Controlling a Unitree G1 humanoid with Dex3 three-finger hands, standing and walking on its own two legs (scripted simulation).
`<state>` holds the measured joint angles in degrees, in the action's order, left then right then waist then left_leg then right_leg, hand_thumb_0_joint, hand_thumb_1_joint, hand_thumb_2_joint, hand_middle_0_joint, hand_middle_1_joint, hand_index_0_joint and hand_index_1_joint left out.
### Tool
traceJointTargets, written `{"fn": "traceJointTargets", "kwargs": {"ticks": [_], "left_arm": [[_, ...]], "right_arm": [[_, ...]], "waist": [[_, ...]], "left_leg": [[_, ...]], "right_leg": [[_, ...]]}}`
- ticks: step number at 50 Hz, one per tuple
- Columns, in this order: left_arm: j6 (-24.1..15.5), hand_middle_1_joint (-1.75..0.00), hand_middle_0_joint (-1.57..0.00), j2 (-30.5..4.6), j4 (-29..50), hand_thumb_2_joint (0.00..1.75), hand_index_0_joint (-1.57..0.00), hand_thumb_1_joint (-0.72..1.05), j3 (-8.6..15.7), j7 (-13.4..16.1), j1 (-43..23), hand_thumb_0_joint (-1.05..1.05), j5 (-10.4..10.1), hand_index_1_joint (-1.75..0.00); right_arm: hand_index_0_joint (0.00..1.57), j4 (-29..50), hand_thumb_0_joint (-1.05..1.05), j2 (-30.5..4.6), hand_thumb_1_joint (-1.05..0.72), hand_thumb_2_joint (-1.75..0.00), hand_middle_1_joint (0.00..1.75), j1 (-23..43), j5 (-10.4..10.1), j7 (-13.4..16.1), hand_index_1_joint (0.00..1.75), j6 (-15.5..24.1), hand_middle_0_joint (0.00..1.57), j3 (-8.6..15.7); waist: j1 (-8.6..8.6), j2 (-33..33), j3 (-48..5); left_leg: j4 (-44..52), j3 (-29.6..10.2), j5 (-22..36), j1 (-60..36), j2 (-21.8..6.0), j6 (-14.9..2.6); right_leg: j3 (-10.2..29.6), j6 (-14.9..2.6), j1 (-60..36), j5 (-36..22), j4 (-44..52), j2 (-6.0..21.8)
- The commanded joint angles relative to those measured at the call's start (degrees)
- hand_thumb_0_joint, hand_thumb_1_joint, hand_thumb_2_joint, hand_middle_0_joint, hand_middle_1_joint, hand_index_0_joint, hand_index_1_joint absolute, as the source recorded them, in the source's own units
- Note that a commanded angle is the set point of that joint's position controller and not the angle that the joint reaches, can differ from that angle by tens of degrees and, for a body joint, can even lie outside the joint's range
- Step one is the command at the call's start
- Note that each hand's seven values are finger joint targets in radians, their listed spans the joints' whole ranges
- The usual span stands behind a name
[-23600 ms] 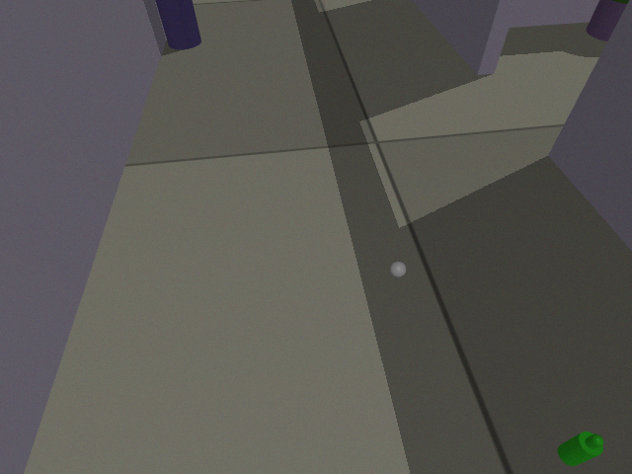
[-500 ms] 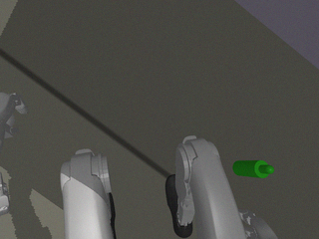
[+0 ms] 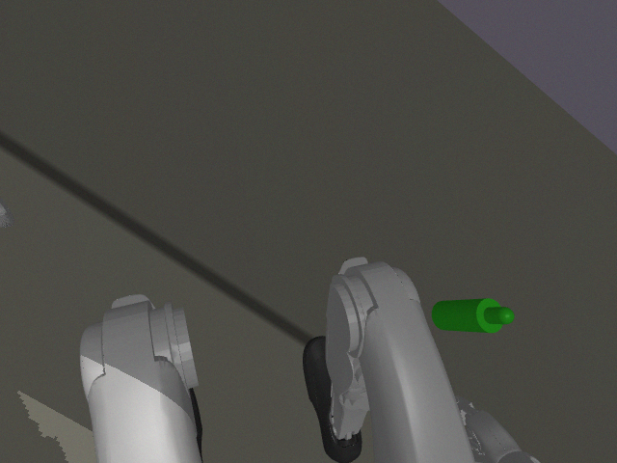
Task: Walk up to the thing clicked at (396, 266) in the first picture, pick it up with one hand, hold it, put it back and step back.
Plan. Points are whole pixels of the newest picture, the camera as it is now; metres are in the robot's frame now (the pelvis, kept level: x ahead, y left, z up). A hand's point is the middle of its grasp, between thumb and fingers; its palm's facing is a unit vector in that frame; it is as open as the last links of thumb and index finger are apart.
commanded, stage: rest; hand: left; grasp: from above
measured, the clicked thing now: out of the picture +0.40 +0.40 -0.22
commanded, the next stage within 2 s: open in 0.92 s
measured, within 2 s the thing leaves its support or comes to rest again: rests again in 1.04 s
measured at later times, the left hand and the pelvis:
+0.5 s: hand out of the picture +0.39 +0.36 -0.22, palm faces -0.42 -0.18 -0.89, open 7.0 cm; pelvis +0.00 +0.00 -0.01, yaw -2 degrees
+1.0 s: hand out of the picture +0.40 +0.36 -0.24, palm faces -0.42 -0.17 -0.89, open 7.3 cm; pelvis +0.00 +0.00 -0.02, yaw -3 degrees
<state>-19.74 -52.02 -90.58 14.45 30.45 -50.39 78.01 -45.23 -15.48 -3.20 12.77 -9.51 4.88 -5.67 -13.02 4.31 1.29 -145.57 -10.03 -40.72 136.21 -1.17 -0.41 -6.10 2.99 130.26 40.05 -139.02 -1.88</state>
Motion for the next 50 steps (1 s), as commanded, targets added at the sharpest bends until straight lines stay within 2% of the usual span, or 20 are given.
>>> {"fn": "traceJointTargets", "kwargs": {"ticks": [1, 4, 6, 8, 9, 11, 14, 17, 20, 22, 23, 29, 32, 37, 38, 39, 40, 44, 48, 50], "left_arm": [[-0.17, -0.76, -0.83, -19.24, 6.48, 0.67, -0.88, 0.52, 3.58, 2.68, -11.95, 0.00, -1.22, -0.71], [-0.41, -0.77, -0.83, -20.10, 6.56, 0.69, -0.88, 0.53, 3.84, 2.78, -12.06, 0.00, -0.91, -0.71], [-0.69, -0.75, -0.84, -22.39, 7.44, 0.66, -0.89, 0.54, 5.68, 3.26, -10.85, 0.00, -1.31, -0.70], [-0.80, -0.73, -0.84, -22.05, 7.47, 0.66, -0.89, 0.53, 5.13, 3.34, -10.67, 0.00, -1.20, -0.69], [-1.01, -0.73, -0.84, -20.26, 7.44, 0.67, -0.89, 0.53, 3.36, 3.19, -11.27, 0.00, -1.04, -0.68], [-1.12, -0.73, -0.83, -20.81, 7.42, 0.65, -0.88, 0.54, 3.47, 3.42, -10.88, 0.00, -1.45, -0.68], [-1.40, -0.73, -0.84, -22.94, 7.40, 0.66, -0.89, 0.55, 5.31, 4.42, -10.17, 0.00, -1.59, -0.68], [-1.48, -0.72, -0.85, -21.92, 6.36, 0.67, -0.89, 0.55, 3.72, 5.27, -10.85, 0.00, -0.46, -0.68], [-1.56, -0.70, -0.84, -19.49, 4.58, 0.64, -0.89, 0.55, 2.31, 5.97, -11.55, 0.00, -1.63, -0.65], [-1.33, -0.71, -0.85, -20.85, 4.31, 0.66, -0.89, 0.55, 2.41, 6.57, -11.41, 0.00, -0.69, -0.67], [-0.96, -0.72, -0.85, -19.34, 2.40, 0.67, -0.89, 0.55, 0.70, 6.62, -11.74, 0.00, -0.28, -0.67], [0.17, -0.73, -0.82, -19.26, 0.80, 0.65, -0.87, 0.52, -0.68, 8.09, -14.16, 0.00, -0.14, -0.68], [0.66, -0.73, -0.81, -19.03, 1.14, 0.64, -0.86, 0.50, -1.55, 8.63, -13.93, 0.00, -0.47, -0.68], [1.14, -0.71, -0.81, -22.29, 1.80, 0.65, -0.85, 0.48, 1.14, 9.64, -13.25, 0.00, -0.43, -0.67], [1.52, -0.71, -0.81, -19.43, 0.39, 0.65, -0.85, 0.47, -0.76, 9.53, -12.15, 0.00, -0.65, -0.67], [1.36, -0.72, -0.81, -21.79, 0.75, 0.64, -0.85, 0.49, 1.01, 9.73, -13.53, 0.00, -0.66, -0.67], [1.60, -0.73, -0.79, -22.15, 0.48, 0.65, -0.84, 0.47, 0.93, 9.60, -13.13, 0.00, -0.01, -0.68], [1.87, -0.70, -0.81, -22.25, 0.25, 0.67, -0.84, 0.46, 1.19, 9.06, -13.22, 0.00, -2.00, -0.67], [1.88, -0.71, -0.80, -23.12, -1.47, 0.64, -0.84, 0.46, 1.44, 7.71, -11.55, 0.00, -2.05, -0.67], [1.40, -0.69, -0.81, -23.65, -1.51, 0.65, -0.85, 0.47, 2.08, 7.25, -10.52, 0.00, -3.29, -0.65]], "right_arm": [[0.20, 1.04, 0.00, -17.35, -0.89, -0.89, 0.30, -10.29, 0.83, 0.30, 0.30, 0.45, 0.20, 4.84], [0.20, 0.99, 0.00, -17.51, -0.89, -0.89, 0.30, -10.87, 1.72, -0.15, 0.30, 0.69, 0.20, 4.24], [0.20, 0.96, 0.00, -17.78, -0.89, -0.89, 0.30, -10.63, 1.96, -0.23, 0.30, 0.44, 0.20, 4.14], [0.20, 1.15, 0.00, -17.61, -0.89, -0.89, 0.30, -9.96, 2.01, -0.31, 0.30, 0.53, 0.20, 4.12], [0.20, 1.68, 0.00, -17.25, -0.89, -0.89, 0.30, -9.54, 2.26, -0.53, 0.30, 0.81, 0.20, 3.71], [0.20, 1.76, 0.00, -17.41, -0.89, -0.89, 0.30, -8.61, 2.22, -0.53, 0.30, 0.93, 0.20, 3.43], [0.20, 0.91, 0.00, -18.10, -0.88, -0.89, 0.30, -9.09, 2.58, -0.34, 0.30, 0.87, 0.20, 3.26], [0.20, 1.08, 0.00, -17.89, -0.88, -0.89, 0.30, -8.86, 3.13, -0.65, 0.30, 1.09, 0.20, 2.75], [0.20, 0.31, 0.00, -17.87, -0.88, -0.89, 0.30, -7.83, 3.12, -0.67, 0.30, 1.38, 0.20, 2.01], [0.20, 1.02, 0.00, -18.50, -0.88, -0.89, 0.30, -7.22, 3.25, -0.64, 0.30, 1.71, 0.20, 1.87], [0.20, 0.31, 0.00, -18.13, -0.88, -0.89, 0.30, -7.35, 3.22, -0.88, 0.30, 1.92, 0.20, 1.50], [0.20, 0.41, 0.00, -18.80, -0.89, -0.89, 0.30, -6.21, 3.70, -1.57, 0.30, 3.31, 0.20, 0.59], [0.20, 0.42, 0.00, -18.88, -0.89, -0.89, 0.30, -5.55, 3.59, -2.04, 0.30, 4.03, 0.20, 0.11], [0.20, 1.89, 0.00, -20.25, -0.89, -0.89, 0.30, -5.19, 3.96, -2.83, 0.30, 5.22, 0.20, -0.22], [0.20, 0.84, 0.00, -19.83, -0.89, -0.89, 0.30, -5.41, 3.95, -3.00, 0.30, 5.13, 0.20, -0.33], [0.20, 1.84, 0.00, -20.21, -0.89, -0.89, 0.30, -5.50, 4.28, -3.30, 0.30, 5.55, 0.20, -0.41], [0.20, 2.02, 0.00, -20.56, -0.89, -0.89, 0.30, -5.97, 4.45, -3.48, 0.30, 5.72, 0.20, -0.40], [0.20, 2.46, 0.00, -20.60, -0.89, -0.90, 0.30, -6.09, 4.38, -3.85, 0.30, 6.36, 0.20, -0.88], [0.20, 2.32, 0.00, -20.64, -0.89, -0.90, 0.30, -7.87, 4.70, -3.99, 0.30, 6.46, 0.20, -1.22], [0.20, 2.52, 0.00, -20.46, -0.89, -0.90, 0.30, -7.08, 4.39, -3.76, 0.30, 6.20, 0.20, -1.47]], "waist": [[0.65, -22.37, -37.87], [-0.24, -22.87, -37.79], [0.36, -23.54, -37.69], [0.48, -24.38, -37.80], [-0.13, -24.55, -37.33], [0.14, -24.04, -36.96], [0.22, -23.77, -36.62], [-0.92, -23.52, -35.73], [-1.18, -22.75, -33.46], [-1.15, -24.02, -33.86], [-1.55, -24.43, -32.66], [-2.71, -25.24, -31.87], [-2.23, -26.80, -31.04], [-2.53, -28.28, -32.63], [-2.63, -28.35, -31.87], [-3.66, -27.85, -31.84], [-3.85, -27.25, -32.03], [-3.65, -25.69, -30.89], [-4.24, -24.85, -31.54], [-3.47, -24.20, -31.44]], "left_leg": [[14.87, 4.93, 14.84, -32.01, 0.38, -0.47], [13.35, 5.31, 15.41, -31.90, 0.23, -0.51], [13.65, 5.16, 14.63, -31.09, 0.16, -0.50], [13.60, 5.09, 14.43, -31.40, -0.07, -0.27], [13.18, 5.11, 14.22, -31.52, -0.16, -0.18], [12.61, 5.11, 12.88, -30.15, -0.17, -0.34], [12.16, 4.94, 13.11, -29.91, -0.37, -0.33], [11.61, 4.90, 13.20, -29.48, -0.48, -0.27], [12.30, 4.32, 11.06, -27.91, -0.23, -0.32], [12.55, 3.97, 11.81, -29.22, -0.40, -0.13], [12.88, 3.79, 10.93, -29.56, -0.36, 0.07], [12.58, 3.22, 9.94, -30.11, -0.55, 0.17], [13.38, 2.95, 9.64, -30.16, -0.53, 0.26], [13.48, 2.18, 13.56, -32.87, -0.80, 0.57], [13.66, 2.37, 12.89, -32.44, -0.72, 0.58], [12.70, 2.16, 13.65, -31.96, -0.98, 0.49], [12.48, 2.53, 13.78, -31.97, -0.77, 0.40], [11.93, 2.80, 12.35, -28.42, -0.79, -0.04], [11.30, 2.74, 13.50, -29.05, -0.89, -0.14], [11.24, 2.59, 12.47, -27.71, -1.01, -0.23]], "right_leg": [[-6.58, -3.94, -16.06, -15.25, 10.54, -2.22], [-6.35, -3.78, -17.52, -16.38, 10.48, -2.39], [-6.38, -3.86, -18.34, -15.88, 10.56, -2.47], [-6.32, -4.11, -17.80, -15.63, 10.12, -2.72], [-6.34, -4.17, -17.65, -15.54, 9.94, -2.86], [-6.15, -4.27, -17.89, -14.60, 10.29, -3.03], [-6.31, -4.08, -18.05, -14.97, 10.30, -3.18], [-6.22, -4.15, -18.22, -15.26, 9.80, -3.28], [-7.31, -4.00, -16.05, -13.42, 9.96, -3.35], [-7.62, -4.08, -15.88, -13.84, 9.57, -3.49], [-7.83, -4.20, -14.53, -12.84, 8.77, -3.48], [-8.59, -4.00, -13.32, -12.63, 8.34, -3.62], [-8.61, -3.97, -13.37, -12.13, 8.12, -3.60], [-9.42, -3.52, -14.42, -15.67, 6.62, -3.32], [-9.45, -3.48, -13.94, -14.84, 6.99, -3.37], [-9.73, -3.26, -14.98, -16.19, 6.58, -3.33], [-9.38, -3.25, -15.70, -16.46, 6.85, -3.31], [-8.95, -3.57, -17.21, -15.29, 8.39, -3.46], [-8.88, -3.44, -19.24, -16.49, 8.43, -3.59], [-8.70, -3.66, -19.75, -15.67, 9.19, -3.74]]}}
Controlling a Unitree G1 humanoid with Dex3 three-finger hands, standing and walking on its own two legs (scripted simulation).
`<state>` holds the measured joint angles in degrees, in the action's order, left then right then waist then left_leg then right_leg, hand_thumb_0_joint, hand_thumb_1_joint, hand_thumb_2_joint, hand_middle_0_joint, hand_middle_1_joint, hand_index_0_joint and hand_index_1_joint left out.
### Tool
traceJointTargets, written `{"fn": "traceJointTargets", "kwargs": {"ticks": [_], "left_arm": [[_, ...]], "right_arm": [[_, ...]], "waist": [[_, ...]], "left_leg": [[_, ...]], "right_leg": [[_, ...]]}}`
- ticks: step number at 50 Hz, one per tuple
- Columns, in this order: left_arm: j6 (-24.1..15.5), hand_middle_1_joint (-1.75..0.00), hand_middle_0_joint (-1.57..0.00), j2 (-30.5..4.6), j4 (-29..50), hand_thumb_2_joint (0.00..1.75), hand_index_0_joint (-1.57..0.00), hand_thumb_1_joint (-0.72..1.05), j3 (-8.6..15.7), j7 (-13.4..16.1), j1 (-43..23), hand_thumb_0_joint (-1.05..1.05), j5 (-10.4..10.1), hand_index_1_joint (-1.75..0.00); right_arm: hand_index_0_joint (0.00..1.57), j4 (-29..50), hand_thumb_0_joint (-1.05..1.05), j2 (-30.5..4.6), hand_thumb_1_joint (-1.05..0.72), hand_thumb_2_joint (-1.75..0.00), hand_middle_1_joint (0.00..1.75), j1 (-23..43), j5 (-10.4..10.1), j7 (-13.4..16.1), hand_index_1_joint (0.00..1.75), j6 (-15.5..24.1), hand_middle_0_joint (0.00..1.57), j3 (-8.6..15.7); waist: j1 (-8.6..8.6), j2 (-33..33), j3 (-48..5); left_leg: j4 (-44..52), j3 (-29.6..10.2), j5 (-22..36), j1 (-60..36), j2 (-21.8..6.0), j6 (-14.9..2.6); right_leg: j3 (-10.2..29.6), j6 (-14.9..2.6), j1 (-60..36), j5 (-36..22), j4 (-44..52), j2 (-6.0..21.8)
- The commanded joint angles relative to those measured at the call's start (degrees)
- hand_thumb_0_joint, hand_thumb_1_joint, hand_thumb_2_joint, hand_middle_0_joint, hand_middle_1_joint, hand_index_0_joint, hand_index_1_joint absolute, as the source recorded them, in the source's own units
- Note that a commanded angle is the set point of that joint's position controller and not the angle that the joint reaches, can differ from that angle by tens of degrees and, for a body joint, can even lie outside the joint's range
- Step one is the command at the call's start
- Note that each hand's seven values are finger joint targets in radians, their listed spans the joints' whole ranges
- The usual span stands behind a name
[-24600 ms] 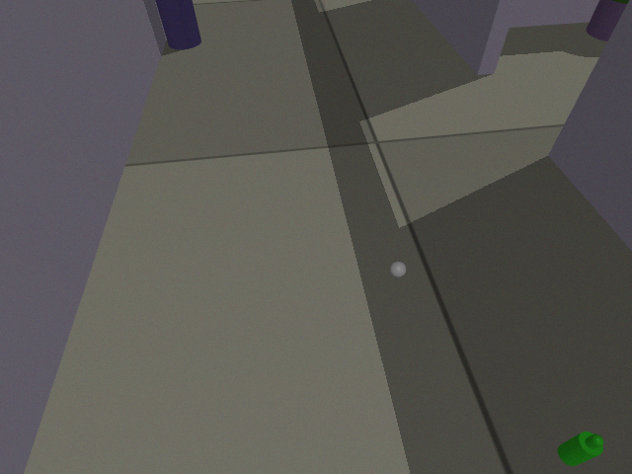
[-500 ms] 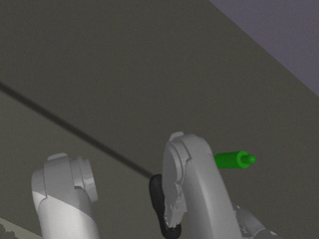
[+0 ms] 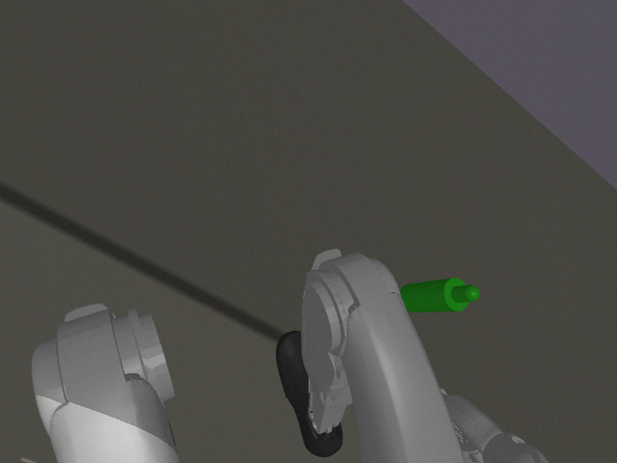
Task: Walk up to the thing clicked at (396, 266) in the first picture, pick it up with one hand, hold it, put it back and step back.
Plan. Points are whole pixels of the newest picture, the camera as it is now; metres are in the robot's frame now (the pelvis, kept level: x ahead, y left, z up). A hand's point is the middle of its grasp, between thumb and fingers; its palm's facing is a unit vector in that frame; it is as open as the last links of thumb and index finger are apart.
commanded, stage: open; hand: left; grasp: from above
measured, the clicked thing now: out of the picture +0.39 +0.41 -0.24
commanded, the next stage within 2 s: withdraw in 1.04 s
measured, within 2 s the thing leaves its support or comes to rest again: rests again in 0.04 s
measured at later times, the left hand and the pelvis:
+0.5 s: hand out of the picture +0.38 +0.38 -0.22, palm faces -0.42 -0.19 -0.89, open 12.6 cm; pelvis -0.01 +0.00 +0.00, yaw -1 degrees
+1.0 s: hand out of the picture +0.38 +0.38 -0.22, palm faces -0.41 -0.19 -0.89, open 14.1 cm; pelvis -0.01 +0.00 +0.00, yaw -1 degrees
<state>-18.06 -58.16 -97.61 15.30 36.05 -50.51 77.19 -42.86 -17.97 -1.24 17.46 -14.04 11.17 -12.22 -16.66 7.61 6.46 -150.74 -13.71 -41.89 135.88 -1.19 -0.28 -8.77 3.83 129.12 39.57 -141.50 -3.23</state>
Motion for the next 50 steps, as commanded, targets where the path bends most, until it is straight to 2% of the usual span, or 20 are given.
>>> {"fn": "traceJointTargets", "kwargs": {"ticks": [1, 2, 3, 7, 9, 13, 15, 17, 19, 20, 22, 23, 24, 28, 30, 31, 35, 46, 47, 50], "left_arm": [[-0.52, -0.69, -0.82, -17.53, 5.67, 0.65, -0.86, 0.48, 1.42, 1.50, -9.85, 0.00, -2.47, -0.65], [-0.89, -0.69, -0.74, -17.38, 6.43, 0.62, -0.78, 0.40, 1.14, 1.39, -10.20, 0.00, -2.77, -0.66], [-1.20, -0.68, -0.66, -14.65, 7.47, 0.57, -0.70, 0.32, -1.92, 0.78, -11.93, 0.00, -2.55, -0.64], [-2.27, -0.71, -0.40, -19.48, 9.14, 0.60, -0.44, 0.00, 1.53, 1.39, -10.88, 0.00, -1.94, -0.67], [-2.48, -0.72, -0.38, -18.20, 8.12, 0.65, -0.41, -0.11, 0.52, 1.80, -10.81, 0.00, -0.99, -0.69], [-1.99, -0.75, -0.32, -15.65, 5.79, 0.76, -0.32, -0.23, -0.41, 2.36, -9.68, 0.00, -1.37, -0.75], [-1.55, -0.79, -0.28, -14.13, 4.58, 0.77, -0.30, -0.25, -2.30, 1.89, -10.13, 0.00, -1.25, -0.78], [-1.24, -0.82, -0.25, -13.74, 4.66, 0.82, -0.25, -0.31, -3.23, 1.77, -10.50, 0.00, -1.82, -0.81], [-0.94, -0.87, -0.21, -15.79, 3.76, 0.85, -0.22, -0.35, -1.99, 1.80, -10.36, 0.00, -1.58, -0.86], [-0.99, -0.88, -0.19, -12.73, 4.90, 0.86, -0.20, -0.36, -5.23, 1.32, -12.33, 0.00, -1.51, -0.87], [-1.04, -0.90, -0.18, -16.54, 4.33, 0.87, -0.19, -0.38, -1.90, 1.90, -11.52, 0.00, -1.69, -0.89], [-1.33, -0.92, -0.16, -14.34, 5.55, 0.87, -0.17, -0.39, -4.24, 1.68, -13.02, 0.00, -2.10, -0.90], [-1.30, -0.92, -0.15, -16.59, 4.94, 0.90, -0.16, -0.41, -2.12, 1.88, -12.52, 0.00, -1.77, -0.91], [-1.71, -0.96, -0.10, -16.54, 5.03, 0.94, -0.11, -0.47, -1.84, 2.46, -12.56, 0.00, -1.59, -0.95], [-1.84, -0.99, -0.08, -14.24, 6.64, 0.96, -0.08, -0.49, -3.73, 2.51, -13.76, 0.00, -1.97, -0.98], [-1.48, -1.00, -0.07, -16.17, 4.61, 0.97, -0.07, -0.50, -2.67, 2.63, -12.63, 0.00, -1.23, -0.99], [-1.18, -0.99, -0.06, -16.57, 5.08, 0.99, -0.06, -0.52, -2.78, 2.31, -12.49, 0.00, -1.08, -0.99], [-0.52, -0.99, -0.06, -16.80, 5.73, 0.98, -0.06, -0.51, -1.85, 1.55, -10.79, 0.00, -2.61, -0.99], [-0.63, -0.99, -0.06, -17.84, 5.87, 0.98, -0.06, -0.51, -0.73, 1.70, -10.30, 0.00, -2.61, -0.98], [-0.88, -1.00, -0.06, -16.08, 6.55, 0.97, -0.06, -0.51, -2.62, 0.77, -11.80, 0.00, -3.03, -0.99]], "right_arm": [[0.20, 0.28, 0.00, -17.67, -0.89, -0.90, 0.30, -9.54, -0.16, 0.76, 0.30, -0.29, 0.20, 4.69], [0.20, 0.37, 0.00, -18.18, -0.88, -0.89, 0.30, -9.05, -0.15, 0.99, 0.30, -0.43, 0.20, 4.76], [0.20, 1.46, 0.00, -17.82, -0.88, -0.89, 0.30, -7.84, -0.22, 0.84, 0.30, -0.13, 0.20, 4.65], [0.20, 0.53, 0.00, -18.05, -0.88, -0.89, 0.30, -8.73, -0.28, 1.09, 0.30, -0.47, 0.20, 4.19], [0.20, 0.60, 0.00, -17.63, -0.88, -0.89, 0.30, -8.48, 0.11, 0.78, 0.30, -0.49, 0.20, 3.82], [0.20, 0.06, 0.00, -18.49, -0.88, -0.89, 0.30, -8.23, 0.15, 0.66, 0.30, -0.31, 0.20, 4.51], [0.20, 0.63, 0.00, -18.85, -0.88, -0.89, 0.30, -8.01, 0.21, 0.38, 0.30, 0.03, 0.20, 4.36], [0.20, 0.32, 0.00, -18.90, -0.88, -0.89, 0.30, -7.25, -0.30, 0.50, 0.30, -0.03, 0.20, 4.43], [0.20, 0.97, 0.00, -19.65, -0.88, -0.89, 0.30, -7.73, -0.38, 0.41, 0.30, 0.15, 0.20, 4.34], [0.20, 0.92, 0.00, -18.98, -0.88, -0.89, 0.30, -7.49, -0.41, 0.24, 0.30, 0.32, 0.20, 4.02], [0.20, 1.49, 0.00, -19.70, -0.88, -0.89, 0.30, -7.18, -0.59, 0.53, 0.30, 0.38, 0.20, 4.11], [0.20, 2.26, 0.00, -19.54, -0.88, -0.89, 0.30, -6.66, -0.77, 0.46, 0.30, 0.54, 0.20, 3.86], [0.20, 1.57, 0.00, -19.72, -0.88, -0.89, 0.30, -7.50, -0.56, 0.36, 0.30, 0.64, 0.20, 3.87], [0.20, 1.35, 0.00, -18.87, -0.88, -0.89, 0.30, -7.66, -0.47, 0.55, 0.30, 0.81, 0.20, 3.38], [0.20, 1.49, 0.00, -19.21, -0.88, -0.89, 0.30, -6.81, -0.22, 0.62, 0.30, 1.04, 0.20, 3.73], [0.20, 0.94, 0.00, -19.18, -0.88, -0.89, 0.30, -7.32, -0.21, 0.61, 0.30, 1.08, 0.20, 3.58], [0.20, 0.97, 0.00, -19.16, -0.88, -0.89, 0.30, -7.69, -0.10, 0.37, 0.30, 1.49, 0.20, 3.45], [0.20, 1.44, 0.00, -19.64, -0.88, -0.89, 0.30, -8.27, -0.48, -0.17, 0.30, 1.76, 0.20, 3.69], [0.20, 1.36, 0.00, -19.42, -0.88, -0.89, 0.30, -8.64, -0.34, -0.12, 0.30, 1.60, 0.20, 3.45], [0.20, 1.80, 0.00, -19.81, -0.88, -0.89, 0.30, -7.89, -0.61, -0.27, 0.30, 1.83, 0.20, 3.77]], "waist": [[0.16, -27.18, -36.78], [-0.01, -26.72, -36.64], [-0.33, -28.02, -35.97], [0.11, -28.96, -37.31], [-0.50, -28.66, -36.23], [-0.42, -29.07, -34.07], [-1.18, -28.96, -32.79], [-0.28, -28.83, -32.19], [-0.67, -27.68, -31.87], [-0.95, -28.53, -31.40], [-0.74, -27.34, -32.28], [-1.02, -26.73, -31.41], [-1.10, -26.66, -32.02], [-1.06, -27.11, -33.31], [-1.39, -27.40, -33.66], [-1.39, -28.15, -33.54], [-1.39, -28.39, -33.80], [-0.70, -28.58, -33.88], [-0.56, -27.85, -34.82], [-1.02, -29.43, -33.58]], "left_leg": [[16.37, 6.34, 13.66, -27.58, -1.01, -0.37], [16.39, 6.24, 13.09, -27.16, -0.99, -0.43], [16.74, 6.40, 12.39, -28.03, -0.95, -0.14], [16.54, 5.96, 14.28, -29.92, -1.16, 0.16], [15.96, 6.16, 14.58, -29.46, -1.27, 0.23], [16.83, 5.88, 14.79, -29.44, -1.26, 0.37], [17.71, 5.30, 13.82, -29.45, -1.18, 0.43], [18.33, 5.01, 11.13, -27.85, -1.18, 0.42], [18.78, 4.48, 10.76, -28.01, -1.07, 0.32], [18.90, 4.47, 9.73, -28.17, -1.11, 0.35], [18.99, 4.29, 9.26, -27.82, -1.08, 0.08], [18.82, 4.45, 8.47, -26.65, -1.04, -0.01], [18.53, 4.36, 9.25, -27.75, -1.13, -0.09], [17.67, 5.11, 10.94, -27.74, -1.23, -0.09], [17.99, 5.23, 10.27, -27.82, -1.07, -0.07], [17.23, 5.38, 10.75, -28.17, -1.31, -0.03], [17.20, 5.32, 12.22, -29.34, -1.38, 0.13], [17.54, 5.13, 13.73, -29.17, -1.38, 0.21], [17.26, 5.22, 14.19, -29.20, -1.41, 0.17], [17.75, 5.16, 13.30, -29.40, -1.29, 0.30]], "right_leg": [[-5.71, -4.54, -19.59, -15.24, 11.90, -2.40], [-5.99, -4.47, -19.23, -14.91, 12.10, -2.45], [-5.88, -4.68, -18.16, -14.03, 11.69, -2.41], [-6.48, -4.53, -18.81, -15.37, 10.81, -2.46], [-6.46, -4.54, -18.50, -15.88, 10.48, -2.51], [-7.03, -4.56, -16.50, -16.04, 10.87, -2.78], [-7.70, -4.42, -15.14, -15.02, 10.82, -2.67], [-7.24, -4.91, -14.37, -12.51, 11.34, -2.75], [-7.73, -4.57, -14.13, -12.70, 10.74, -2.39], [-7.47, -4.84, -13.25, -11.64, 10.93, -2.56], [-7.52, -4.65, -14.04, -11.61, 11.25, -2.50], [-7.42, -4.66, -13.85, -10.79, 11.66, -2.55], [-7.42, -4.37, -14.61, -11.75, 11.46, -2.34], [-6.98, -4.48, -16.61, -12.97, 12.11, -2.65], [-7.02, -4.44, -16.40, -12.14, 12.63, -2.79], [-6.76, -4.61, -16.67, -12.94, 12.28, -2.83], [-6.90, -4.52, -16.93, -14.05, 11.95, -2.77], [-6.81, -4.65, -17.95, -15.15, 11.66, -2.69], [-6.80, -4.60, -18.70, -15.68, 11.88, -2.80], [-6.92, -4.63, -17.28, -14.68, 11.46, -2.44]]}}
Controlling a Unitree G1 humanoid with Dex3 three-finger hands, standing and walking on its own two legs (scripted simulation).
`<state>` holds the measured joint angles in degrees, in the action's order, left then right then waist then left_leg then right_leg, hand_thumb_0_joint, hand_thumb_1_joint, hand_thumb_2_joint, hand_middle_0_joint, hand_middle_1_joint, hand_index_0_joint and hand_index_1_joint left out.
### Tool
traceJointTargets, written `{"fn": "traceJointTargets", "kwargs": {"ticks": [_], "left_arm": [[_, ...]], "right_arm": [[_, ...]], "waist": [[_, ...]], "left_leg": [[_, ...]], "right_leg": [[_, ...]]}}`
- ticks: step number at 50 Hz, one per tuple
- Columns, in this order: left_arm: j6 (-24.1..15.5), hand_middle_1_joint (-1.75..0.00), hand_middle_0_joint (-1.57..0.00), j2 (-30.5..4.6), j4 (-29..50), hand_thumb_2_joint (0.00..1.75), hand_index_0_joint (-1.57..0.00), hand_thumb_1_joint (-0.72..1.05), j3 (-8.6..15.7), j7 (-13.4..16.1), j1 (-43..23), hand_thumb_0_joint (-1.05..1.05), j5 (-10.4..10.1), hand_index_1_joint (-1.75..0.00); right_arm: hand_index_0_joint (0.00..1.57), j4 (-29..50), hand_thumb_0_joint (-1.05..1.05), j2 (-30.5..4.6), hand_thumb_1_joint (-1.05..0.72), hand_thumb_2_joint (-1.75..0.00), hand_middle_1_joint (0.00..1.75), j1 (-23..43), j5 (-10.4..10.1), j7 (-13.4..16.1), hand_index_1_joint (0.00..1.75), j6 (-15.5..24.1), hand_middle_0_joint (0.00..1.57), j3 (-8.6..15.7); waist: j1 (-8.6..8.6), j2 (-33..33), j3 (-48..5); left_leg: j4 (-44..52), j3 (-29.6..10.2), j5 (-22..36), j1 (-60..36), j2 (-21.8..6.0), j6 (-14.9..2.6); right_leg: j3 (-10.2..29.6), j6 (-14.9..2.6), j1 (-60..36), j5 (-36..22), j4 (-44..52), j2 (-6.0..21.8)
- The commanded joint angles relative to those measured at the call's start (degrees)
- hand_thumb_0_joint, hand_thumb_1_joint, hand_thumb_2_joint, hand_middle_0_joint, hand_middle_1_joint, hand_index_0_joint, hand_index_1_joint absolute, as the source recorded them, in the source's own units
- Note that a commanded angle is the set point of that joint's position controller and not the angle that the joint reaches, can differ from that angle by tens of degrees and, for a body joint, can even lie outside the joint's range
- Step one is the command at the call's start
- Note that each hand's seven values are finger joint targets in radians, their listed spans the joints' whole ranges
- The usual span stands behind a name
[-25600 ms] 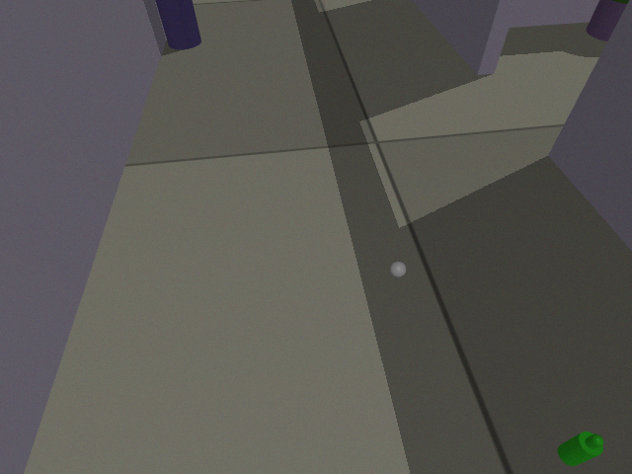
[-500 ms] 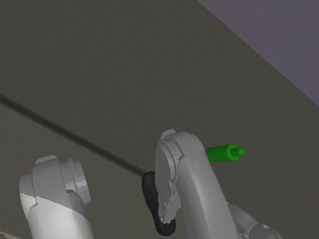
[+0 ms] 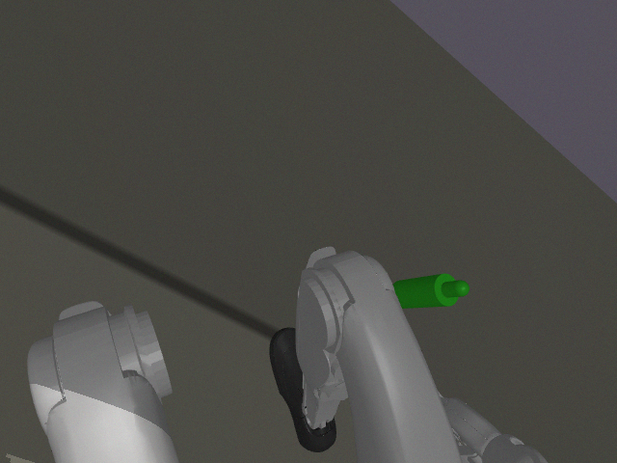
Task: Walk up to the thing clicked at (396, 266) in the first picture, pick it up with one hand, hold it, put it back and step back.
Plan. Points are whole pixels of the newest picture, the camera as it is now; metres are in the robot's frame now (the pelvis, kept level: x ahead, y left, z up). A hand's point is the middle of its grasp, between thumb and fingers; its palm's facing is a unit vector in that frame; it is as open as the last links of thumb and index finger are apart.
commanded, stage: open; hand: left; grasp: from above
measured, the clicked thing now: out of the picture +0.38 +0.40 -0.25
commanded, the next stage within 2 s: withdraw in 0.04 s
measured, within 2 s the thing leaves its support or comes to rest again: neither
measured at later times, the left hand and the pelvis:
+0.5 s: hand out of the picture +0.40 +0.42 -0.12, palm faces -0.24 -0.09 -0.97, open 13.9 cm; pelvis +0.00 +0.00 +0.02, yaw +2 degrees
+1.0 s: hand out of the picture +0.38 +0.39 -0.09, palm faces -0.40 -0.11 -0.91, open 13.8 cm; pelvis -0.02 -0.01 +0.04, yaw +5 degrees
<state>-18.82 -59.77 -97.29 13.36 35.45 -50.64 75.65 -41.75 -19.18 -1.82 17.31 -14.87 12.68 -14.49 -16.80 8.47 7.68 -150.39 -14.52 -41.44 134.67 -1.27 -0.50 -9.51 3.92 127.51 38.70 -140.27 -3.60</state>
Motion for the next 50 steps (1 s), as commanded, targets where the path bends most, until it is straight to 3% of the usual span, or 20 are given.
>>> {"fn": "traceJointTargets", "kwargs": {"ticks": [1, 7, 9, 11, 12, 13, 15, 17, 19, 23, 26, 30, 33, 36, 39, 41, 43, 45, 48, 50], "left_arm": [[-0.33, -0.99, -0.06, -16.44, 6.25, 0.97, -0.06, -0.51, 1.78, 1.70, -10.49, 0.00, -1.91, -0.99], [-1.15, -1.00, -0.06, -14.86, 6.88, 0.97, -0.07, -0.49, -0.40, 1.02, -11.47, 0.00, -1.13, -0.99], [-1.50, -1.02, -0.06, -17.30, 7.41, 0.96, -0.09, -0.48, 1.42, 1.47, -11.24, 0.00, -0.83, -1.00], [-1.71, -1.02, -0.06, -18.32, 10.08, 0.96, -0.09, -0.48, 2.20, 1.69, -10.85, 0.00, -0.42, -1.00], [-1.75, -1.02, -0.06, -20.06, 12.02, 0.96, -0.09, -0.47, 4.18, 1.86, -9.84, 0.00, -0.39, -1.00], [-1.74, -1.02, -0.06, -18.61, 14.11, 0.96, -0.08, -0.48, 3.01, 1.46, -10.37, 0.00, -0.33, -1.00], [-1.17, -1.01, -0.06, -20.87, 18.42, 0.97, -0.08, -0.49, 6.01, 1.13, -8.82, 0.00, -0.19, -0.99], [-0.20, -1.00, -0.06, -16.86, 25.72, 0.97, -0.08, -0.49, 5.21, -0.14, -8.69, 0.00, -1.85, -0.99], [1.31, -1.00, -0.07, -14.35, 31.87, 0.97, -0.08, -0.49, 4.75, -2.08, -7.17, 0.00, -3.68, -0.99], [5.38, -0.99, -0.07, -8.14, 36.72, 0.97, -0.08, -0.49, 0.07, -8.33, -8.32, 0.00, -6.11, -0.98], [8.43, -1.00, -0.07, -0.72, 33.23, 0.99, -0.08, -0.50, -6.11, -14.22, -7.87, 0.00, -7.24, -1.00], [8.64, -1.01, -0.08, 3.88, 32.17, 0.99, -0.08, -0.50, -10.29, -21.65, -8.82, 0.00, -11.97, -1.01], [7.11, -1.02, -0.09, 0.15, 30.85, 0.99, -0.09, -0.51, -9.62, -26.36, -9.42, 0.00, -12.98, -1.01], [3.00, -1.01, -0.10, -3.51, 31.17, 0.99, -0.10, -0.50, -7.12, -28.34, -10.84, 0.00, -12.97, -1.01], [-2.88, -1.01, -0.09, -5.87, 31.66, 0.98, -0.10, -0.49, -4.06, -27.45, -10.78, 0.00, -11.92, -1.00], [-6.39, -1.00, -0.10, -9.57, 34.44, 0.98, -0.10, -0.50, -1.58, -25.68, -13.69, 0.00, -9.40, -1.00], [-8.21, -1.00, -0.10, -10.32, 34.20, 0.98, -0.10, -0.50, -0.73, -22.92, -14.32, 0.00, -6.53, -1.00], [-8.74, -1.01, -0.08, -10.17, 33.88, 0.98, -0.09, -0.49, 0.13, -19.21, -14.40, 0.00, -4.16, -1.00], [-7.26, -1.01, -0.08, -6.58, 32.84, 0.98, -0.09, -0.49, -1.61, -14.72, -15.04, 0.00, -2.18, -1.00], [-5.57, -1.00, -0.08, -8.35, 33.24, 0.97, -0.09, -0.49, 0.11, -12.14, -16.24, 0.00, -1.61, -0.99]], "right_arm": [[0.20, -0.03, 0.00, -18.39, -0.87, -0.89, 0.30, -8.02, -0.41, 0.75, 0.30, -0.01, 0.20, 5.95], [0.20, 0.57, 0.00, -18.60, -0.87, -0.89, 0.30, -6.96, -0.77, 1.17, 0.30, -0.58, 0.20, 6.11], [0.20, 0.42, 0.00, -17.72, -0.89, -0.90, 0.30, -7.99, -0.37, 1.05, 0.30, -0.60, 0.20, 5.07], [0.20, 0.39, 0.00, -18.14, -0.89, -0.90, 0.30, -7.89, -0.54, 1.25, 0.30, -0.94, 0.20, 6.03], [0.20, 0.39, 0.00, -17.95, -0.89, -0.89, 0.30, -8.08, -0.69, 1.38, 0.30, -1.21, 0.20, 6.10], [0.20, 0.58, 0.00, -18.05, -0.89, -0.90, 0.30, -7.33, -0.93, 1.45, 0.30, -1.19, 0.20, 7.09], [0.20, 0.71, 0.00, -17.88, -0.89, -0.90, 0.30, -8.25, -1.06, 1.36, 0.30, -1.60, 0.20, 8.39], [0.20, 1.81, 0.00, -16.93, -0.89, -0.90, 0.30, -7.43, -2.01, 1.20, 0.30, -1.76, 0.20, 10.08], [0.20, 0.86, 0.00, -16.23, -0.89, -0.90, 0.30, -8.67, -3.53, 0.93, 0.30, -2.52, 0.20, 11.98], [0.20, 0.53, 0.00, -15.24, -0.89, -0.90, 0.30, -10.51, -7.20, 1.02, 0.30, -4.82, 0.20, 15.60], [0.20, 0.56, 0.00, -14.39, -0.90, -0.90, 0.30, -13.38, -9.39, 1.40, 0.30, -6.97, 0.20, 16.61], [0.20, 1.88, 0.00, -12.75, -0.90, -0.90, 0.30, -14.31, -11.04, 2.97, 0.30, -8.79, 0.20, 16.47], [0.20, 2.43, 0.00, -12.25, -0.90, -0.90, 0.30, -14.67, -11.70, 5.13, 0.30, -9.66, 0.20, 15.47], [0.20, 3.46, 0.00, -11.07, -0.90, -0.90, 0.30, -14.08, -11.38, 6.55, 0.30, -10.27, 0.20, 14.17], [0.20, 2.97, 0.00, -10.94, -0.90, -0.90, 0.30, -13.00, -10.91, 7.63, 0.30, -10.49, 0.20, 12.72], [0.20, 3.10, 0.00, -11.10, -0.90, -0.90, 0.30, -11.99, -10.20, 8.10, 0.30, -10.75, 0.20, 12.14], [0.20, 3.05, 0.00, -11.24, -0.90, -0.90, 0.30, -11.49, -9.61, 8.30, 0.30, -11.51, 0.20, 11.85], [0.20, 2.91, 0.00, -11.84, -0.89, -0.90, 0.30, -11.02, -8.95, 8.16, 0.30, -12.11, 0.20, 11.99], [0.20, 2.27, 0.00, -12.44, -0.89, -0.89, 0.30, -12.44, -8.87, 8.02, 0.30, -12.41, 0.20, 12.80], [0.20, 1.74, 0.00, -12.97, -0.89, -0.89, 0.30, -13.12, -8.74, 8.12, 0.30, -12.18, 0.20, 13.66]], "waist": [[-0.27, -29.79, -35.92], [-0.63, -29.21, -34.80], [-0.74, -29.30, -35.33], [0.23, -29.58, -36.84], [1.24, -30.96, -38.23], [1.57, -33.19, -38.78], [3.44, -36.22, -42.64], [5.00, -39.72, -46.71], [7.15, -43.28, -50.29], [8.25, -40.90, -50.48], [6.24, -30.05, -43.11], [4.13, -17.97, -37.71], [4.60, -12.85, -36.36], [5.45, -11.55, -38.44], [6.56, -13.62, -39.80], [7.70, -20.40, -43.94], [7.78, -24.81, -45.60], [8.27, -27.78, -46.52], [6.36, -30.40, -46.12], [7.18, -32.85, -48.84]], "left_leg": [[17.81, 5.53, 12.94, -28.00, -1.37, 0.51], [17.52, 5.86, 11.08, -27.31, -1.22, 0.43], [17.09, 6.05, 11.92, -27.55, -1.15, 0.32], [17.06, 6.40, 12.26, -27.88, -1.19, 0.36], [17.96, 6.35, 12.90, -28.65, -1.04, 0.49], [18.35, 6.52, 12.68, -29.59, -1.06, 0.82], [19.49, 6.77, 13.96, -32.29, -1.03, 1.23], [20.90, 7.04, 15.09, -35.19, -0.76, 1.65], [23.04, 7.23, 16.60, -38.32, -0.60, 2.07], [27.31, 7.69, 15.06, -37.53, -0.38, 1.84], [29.08, 7.55, 10.90, -32.69, -0.39, 0.21], [30.03, 8.51, 6.20, -26.77, 0.69, -1.75], [29.32, 9.89, 5.65, -24.12, 1.12, -2.69], [27.62, 10.76, 6.57, -23.01, 1.22, -2.82], [26.75, 10.85, 6.82, -24.21, 1.44, -2.25], [27.26, 10.30, 8.36, -28.95, 1.15, -1.29], [27.50, 10.46, 9.86, -31.93, 1.03, -0.65], [27.87, 10.42, 10.14, -34.12, 1.02, -0.16], [29.58, 9.38, 9.46, -36.88, 0.91, 0.22], [30.88, 8.46, 8.79, -38.96, 0.92, 0.37]], "right_leg": [[-6.39, -4.79, -16.74, -13.87, 10.75, -2.31], [-6.32, -4.77, -15.29, -12.39, 10.95, -2.27], [-6.22, -4.63, -16.69, -13.31, 10.90, -2.21], [-5.71, -4.79, -16.82, -13.28, 11.06, -2.25], [-5.91, -4.93, -17.07, -13.49, 10.82, -2.17], [-5.42, -5.18, -16.37, -12.99, 10.39, -1.93], [-5.19, -5.49, -16.47, -13.76, 10.23, -1.79], [-4.91, -5.80, -15.17, -14.47, 10.09, -1.41], [-4.49, -6.12, -14.00, -15.22, 10.58, -0.99], [-2.54, -6.36, -10.84, -13.56, 13.85, -0.05], [-1.40, -5.98, -11.58, -10.94, 18.77, -0.20], [0.24, -5.63, -16.44, -7.65, 23.73, -0.26], [1.73, -5.27, -20.68, -6.32, 26.44, -0.04], [3.08, -5.31, -23.72, -6.17, 26.32, 0.14], [2.43, -5.47, -21.97, -5.89, 25.20, 0.11], [1.66, -5.99, -19.82, -7.26, 22.25, -0.05], [1.08, -6.01, -18.55, -8.43, 20.87, -0.05], [0.24, -6.28, -16.33, -8.22, 19.74, -0.07], [-1.58, -6.33, -12.71, -7.89, 18.68, 0.16], [-2.21, -6.26, -11.17, -7.69, 17.61, 0.62]]}}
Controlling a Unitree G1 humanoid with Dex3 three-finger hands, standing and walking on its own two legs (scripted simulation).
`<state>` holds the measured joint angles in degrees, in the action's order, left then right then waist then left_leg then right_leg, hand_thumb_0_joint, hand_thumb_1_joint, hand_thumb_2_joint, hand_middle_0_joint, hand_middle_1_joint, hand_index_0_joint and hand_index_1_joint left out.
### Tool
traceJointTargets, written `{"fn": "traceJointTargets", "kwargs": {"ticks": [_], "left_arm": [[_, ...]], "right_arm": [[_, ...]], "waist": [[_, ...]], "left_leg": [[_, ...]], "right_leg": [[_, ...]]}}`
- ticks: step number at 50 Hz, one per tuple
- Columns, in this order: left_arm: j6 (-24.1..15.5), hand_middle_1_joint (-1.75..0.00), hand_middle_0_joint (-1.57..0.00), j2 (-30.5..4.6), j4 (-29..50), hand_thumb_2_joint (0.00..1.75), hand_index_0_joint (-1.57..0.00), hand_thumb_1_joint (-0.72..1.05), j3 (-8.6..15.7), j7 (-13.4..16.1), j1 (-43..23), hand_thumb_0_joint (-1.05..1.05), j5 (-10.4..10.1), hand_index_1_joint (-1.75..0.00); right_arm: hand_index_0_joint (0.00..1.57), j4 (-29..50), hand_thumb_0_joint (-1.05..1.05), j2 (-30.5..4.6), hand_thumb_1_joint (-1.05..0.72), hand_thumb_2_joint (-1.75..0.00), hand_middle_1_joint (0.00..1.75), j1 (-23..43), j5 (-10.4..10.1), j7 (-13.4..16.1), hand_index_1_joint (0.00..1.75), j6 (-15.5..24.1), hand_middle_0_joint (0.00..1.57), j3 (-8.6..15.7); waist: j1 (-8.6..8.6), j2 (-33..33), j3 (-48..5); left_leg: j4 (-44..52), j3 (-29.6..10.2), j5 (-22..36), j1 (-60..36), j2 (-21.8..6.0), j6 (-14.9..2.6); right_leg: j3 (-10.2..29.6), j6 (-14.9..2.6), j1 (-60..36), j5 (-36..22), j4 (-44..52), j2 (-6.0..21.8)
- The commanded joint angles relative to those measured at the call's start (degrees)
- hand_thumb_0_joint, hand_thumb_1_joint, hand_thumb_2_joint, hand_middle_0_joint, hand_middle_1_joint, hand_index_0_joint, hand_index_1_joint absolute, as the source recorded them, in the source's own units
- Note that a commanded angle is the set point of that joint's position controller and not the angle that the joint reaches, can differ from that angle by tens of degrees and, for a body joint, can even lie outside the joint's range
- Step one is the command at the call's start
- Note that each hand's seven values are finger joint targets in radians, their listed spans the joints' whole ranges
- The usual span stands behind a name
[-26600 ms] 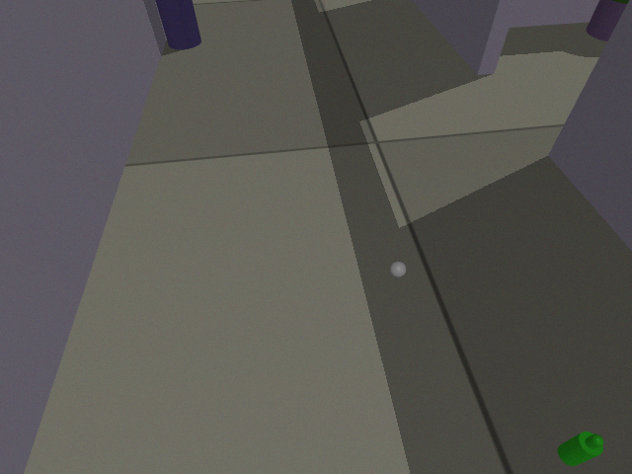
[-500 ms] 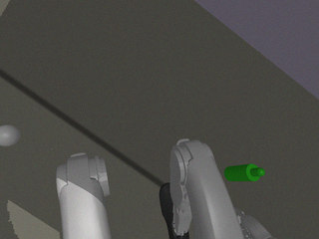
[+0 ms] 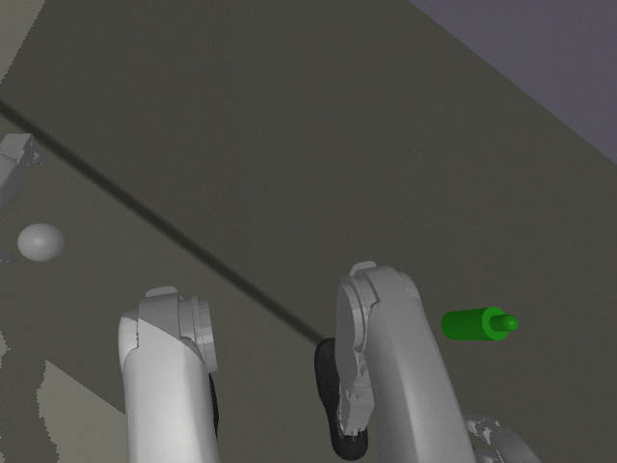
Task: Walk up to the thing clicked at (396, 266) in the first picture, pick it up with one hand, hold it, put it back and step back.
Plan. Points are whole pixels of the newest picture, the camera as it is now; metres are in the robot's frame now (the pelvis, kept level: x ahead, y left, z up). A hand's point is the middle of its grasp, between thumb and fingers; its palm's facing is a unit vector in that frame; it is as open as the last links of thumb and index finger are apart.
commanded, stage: withdraw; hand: left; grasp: from above
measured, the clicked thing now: (41, 242) +0.43 +0.37 -0.29
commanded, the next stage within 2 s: home in 0.04 s
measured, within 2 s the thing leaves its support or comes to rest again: neither
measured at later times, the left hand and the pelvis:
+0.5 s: hand out of the picture +0.38 +0.35 -0.04, palm faces -0.33 -0.34 -0.88, open 10.9 cm; pelvis +0.01 +0.00 +0.07, yaw +3 degrees
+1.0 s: hand out of the picture +0.25 +0.26 +0.18, palm faces +0.04 -0.90 -0.43, open 7.3 cm; pelvis +0.04 +0.01 +0.27, yaw +7 degrees
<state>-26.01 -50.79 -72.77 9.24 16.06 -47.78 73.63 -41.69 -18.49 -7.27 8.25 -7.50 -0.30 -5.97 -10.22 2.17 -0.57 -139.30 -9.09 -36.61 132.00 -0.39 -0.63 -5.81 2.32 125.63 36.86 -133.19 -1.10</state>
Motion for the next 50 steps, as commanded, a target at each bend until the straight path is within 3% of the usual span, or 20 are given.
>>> {"fn": "traceJointTargets", "kwargs": {"ticks": [1, 3, 6, 7, 9, 11, 13, 15, 17, 20, 23, 25, 28, 33, 36, 37, 41, 46, 47, 50], "left_arm": [[2.71, -0.99, -0.09, -17.58, 8.08, 0.97, -0.10, -0.48, 4.60, 8.13, -19.50, 0.00, 0.45, -0.98], [5.07, -0.97, -0.11, -20.01, 7.89, 0.95, -0.11, -0.47, 5.79, 9.38, -21.05, 0.00, 0.99, -0.96], [8.61, -0.94, -0.13, -18.25, 3.50, 0.93, -0.13, -0.44, 4.48, 9.36, -18.89, 0.00, 0.25, -0.93], [9.43, -0.95, -0.12, -17.93, 3.49, 0.93, -0.13, -0.44, 4.04, 8.83, -18.46, 0.00, -0.28, -0.94], [10.75, -0.79, -0.25, -16.27, 1.70, 0.92, -0.22, -0.28, 2.51, 7.22, -16.99, 0.00, -1.75, -0.78], [11.73, -0.65, -0.24, -14.77, 2.99, 0.91, -0.22, -0.17, 1.96, 4.75, -14.52, 0.00, -3.99, -0.67], [12.34, -0.64, -0.24, -13.03, 6.74, 0.91, -0.22, -0.13, 1.69, 1.70, -11.87, 0.00, -6.82, -0.66], [12.79, -0.61, -0.24, -13.00, 13.37, 0.93, -0.22, -0.01, 3.20, -0.94, -9.35, 0.00, -10.49, -0.63], [13.45, -0.56, -0.23, -10.37, 20.89, 0.92, -0.22, 0.14, 2.90, -3.73, -5.32, 0.00, -14.61, -0.57], [15.46, -0.46, -0.22, -7.71, 34.04, 0.87, -0.20, 0.30, 3.97, -7.10, 3.73, 0.00, -22.77, -0.47], [18.17, -0.40, -0.21, -3.27, 42.18, 0.89, -0.20, 0.54, 4.66, -10.07, 10.99, 0.00, -31.13, -0.41], [19.64, -0.37, -0.21, -1.74, 47.03, 0.93, -0.21, 0.70, 4.88, -11.70, 13.60, 0.00, -35.00, -0.38], [21.82, -0.35, -0.21, 1.83, 50.87, 0.96, -0.21, 0.91, 3.96, -13.66, 20.25, 0.00, -39.73, -0.35], [25.52, -0.31, -0.20, 9.39, 58.56, 0.92, -0.20, 0.90, 1.01, -15.22, 30.63, 0.00, -47.51, -0.31], [28.34, -0.36, -0.22, 10.91, 62.47, 0.99, -0.22, 0.93, 2.22, -14.90, 35.36, 0.00, -51.92, -0.36], [29.05, -0.36, -0.22, 13.81, 64.79, 0.98, -0.22, 0.92, 0.17, -15.05, 36.81, 0.00, -53.46, -0.36], [32.14, -0.30, -0.20, 15.09, 69.33, 0.91, -0.20, 0.90, 0.95, -14.38, 41.50, 0.00, -58.25, -0.30], [36.82, -0.30, -0.20, 20.06, 75.04, 0.90, -0.20, 0.90, -0.38, -13.35, 49.97, 0.00, -65.31, -0.30], [37.84, -0.30, -0.20, 20.00, 75.93, 0.90, -0.20, 0.90, 0.30, -13.09, 50.80, 0.00, -66.40, -0.30], [40.52, -0.30, -0.20, 22.68, 77.90, 0.90, -0.20, 0.90, -0.86, -12.58, 54.57, 0.00, -68.81, -0.30]], "right_arm": [[0.20, 1.64, 0.00, -13.70, -0.89, -0.89, 0.30, -8.12, 0.46, 0.70, 0.30, 0.99, 0.20, 5.46], [0.20, 1.37, 0.00, -13.67, -0.90, -0.90, 0.30, -8.53, 0.28, 0.82, 0.30, 1.21, 0.20, 5.97], [0.20, 0.77, 0.00, -12.73, -0.90, -0.90, 0.30, -9.26, 0.02, 0.82, 0.30, 1.96, 0.20, 6.07], [0.20, 0.83, 0.00, -12.61, -0.90, -0.89, 0.30, -9.25, -0.18, 0.86, 0.30, 2.22, 0.20, 6.11], [0.20, 0.67, 0.00, -12.17, -0.88, -0.89, 0.30, -9.61, -0.35, 0.83, 0.30, 2.70, 0.20, 6.23], [0.20, 0.81, 0.00, -12.07, -0.88, -0.89, 0.30, -10.29, -0.96, 0.74, 0.30, 3.15, 0.20, 7.15], [0.20, 1.30, 0.00, -11.60, -0.89, -0.89, 0.30, -10.90, -1.67, 0.40, 0.30, 3.32, 0.20, 7.93], [0.20, 2.15, 0.00, -11.90, -0.89, -0.90, 0.30, -11.67, -2.65, 0.30, 0.30, 3.20, 0.20, 9.37], [0.20, 3.46, 0.00, -11.75, -0.89, -0.90, 0.30, -11.84, -3.68, 0.40, 0.30, 2.92, 0.20, 10.30], [0.20, 5.71, 0.00, -11.52, -0.89, -0.90, 0.30, -11.56, -5.46, 1.18, 0.30, 2.50, 0.20, 11.36], [0.20, 6.80, 0.00, -10.51, -0.90, -0.90, 0.30, -9.93, -6.76, 2.21, 0.30, 2.31, 0.20, 11.79], [0.20, 7.28, 0.00, -9.59, -0.90, -0.90, 0.30, -8.84, -7.57, 3.18, 0.30, 2.22, 0.20, 11.86], [0.20, 8.81, 0.00, -8.42, -0.90, -0.90, 0.30, -6.75, -8.35, 4.44, 0.30, 2.29, 0.20, 11.58], [0.20, 11.31, 0.00, -7.30, -0.90, -0.90, 0.30, -3.86, -9.27, 6.00, 0.30, 3.37, 0.20, 11.49], [0.20, 13.10, 0.00, -6.57, -0.90, -0.90, 0.30, -2.24, -9.70, 6.91, 0.30, 4.36, 0.20, 11.17], [0.20, 13.70, 0.00, -6.31, -0.90, -0.90, 0.30, -1.43, -9.85, 7.25, 0.30, 4.73, 0.20, 10.94], [0.20, 15.73, 0.00, -5.45, -0.90, -0.90, 0.30, 0.20, -10.31, 8.40, 0.30, 6.20, 0.20, 10.17], [0.20, 17.32, 0.00, -4.06, -0.90, -0.90, 0.30, -0.49, -10.58, 10.27, 0.30, 7.92, 0.20, 9.36], [0.20, 17.39, 0.00, -3.87, -0.90, -0.90, 0.30, -0.74, -10.54, 10.69, 0.30, 8.18, 0.20, 9.13], [0.20, 17.73, 0.00, -3.28, -0.90, -0.90, 0.30, -1.68, -10.68, 11.90, 0.30, 9.04, 0.20, 8.29]], "waist": [[0.48, -26.19, -40.66], [0.99, -26.53, -42.86], [1.24, -22.88, -41.26], [1.16, -21.50, -40.64], [0.77, -18.90, -38.36], [1.49, -17.72, -37.94], [2.47, -17.40, -40.72], [4.34, -17.47, -44.68], [5.25, -18.23, -49.35], [6.56, -16.59, -52.08], [6.95, -13.41, -48.22], [7.09, -12.82, -46.49], [7.22, -10.86, -42.43], [7.47, -10.88, -38.45], [7.72, -9.88, -37.12], [6.82, -10.04, -35.45], [6.80, -10.49, -32.43], [6.29, -10.40, -31.60], [6.58, -10.20, -30.82], [6.60, -10.71, -28.30]], "left_leg": [[19.69, 3.23, 3.93, -35.87, 0.09, 0.38], [19.21, 4.20, 4.35, -35.64, 0.25, 0.21], [18.94, 5.28, 3.40, -32.28, 0.36, -0.42], [18.74, 5.57, 3.05, -31.21, 0.51, -0.73], [18.61, 6.02, 1.95, -28.26, 0.86, -1.25], [20.39, 5.73, 0.39, -28.70, 0.96, -1.40], [22.38, 5.51, 0.86, -30.49, 0.90, -1.35], [24.20, 5.39, 2.11, -33.96, 0.89, -1.32], [26.21, 5.19, 4.32, -38.04, 0.71, -1.02], [30.03, 4.73, 6.72, -42.87, 0.52, -0.90], [33.82, 3.72, 7.13, -44.27, 0.37, -1.12], [36.56, 3.09, 6.27, -46.29, -0.02, -1.10], [40.19, 3.52, 4.70, -47.42, -0.44, -1.38], [47.76, 3.62, 4.34, -54.10, -0.99, -1.07], [51.87, 3.57, 2.86, -57.64, -1.06, -1.07], [53.88, 3.11, 1.55, -58.56, -1.04, -0.97], [59.55, 2.56, -0.87, -63.25, -0.93, -0.91], [66.15, 2.85, 3.80, -72.20, -0.58, -0.39], [67.92, 2.19, 3.03, -73.80, -0.64, -0.34], [73.02, 0.49, 4.78, -79.35, -1.00, 0.34]], "right_leg": [[-5.83, -4.55, -9.18, -5.90, 10.71, -1.75], [-5.02, -4.67, -9.71, -6.13, 11.51, -1.59], [-3.98, -4.71, -10.72, -5.36, 13.60, -1.67], [-3.72, -4.61, -11.11, -5.14, 14.17, -1.69], [-3.21, -4.46, -12.22, -4.24, 15.14, -1.59], [-2.94, -4.35, -13.19, -3.18, 16.09, -1.32], [-2.76, -4.18, -16.40, -3.90, 17.07, -1.23], [-2.26, -4.12, -19.34, -5.36, 18.32, -0.92], [-1.86, -4.06, -22.78, -7.61, 19.56, -0.93], [-1.17, -3.89, -27.04, -9.74, 23.47, -0.94], [-0.27, -3.73, -28.38, -10.46, 27.03, -0.94], [0.27, -3.80, -30.11, -9.67, 29.47, -0.83], [1.11, -3.76, -34.24, -8.22, 33.89, -0.70], [2.02, -3.83, -40.22, -7.56, 40.57, -0.44], [2.33, -3.69, -44.70, -6.40, 44.94, -0.43], [2.28, -3.72, -45.06, -5.40, 46.14, -0.40], [3.05, -3.68, -50.11, -3.53, 51.52, -0.36], [3.66, -3.61, -58.81, -6.82, 58.92, -0.27], [3.74, -3.53, -60.08, -6.61, 60.48, -0.31], [3.47, -3.47, -63.29, -8.46, 63.79, -0.35]]}}
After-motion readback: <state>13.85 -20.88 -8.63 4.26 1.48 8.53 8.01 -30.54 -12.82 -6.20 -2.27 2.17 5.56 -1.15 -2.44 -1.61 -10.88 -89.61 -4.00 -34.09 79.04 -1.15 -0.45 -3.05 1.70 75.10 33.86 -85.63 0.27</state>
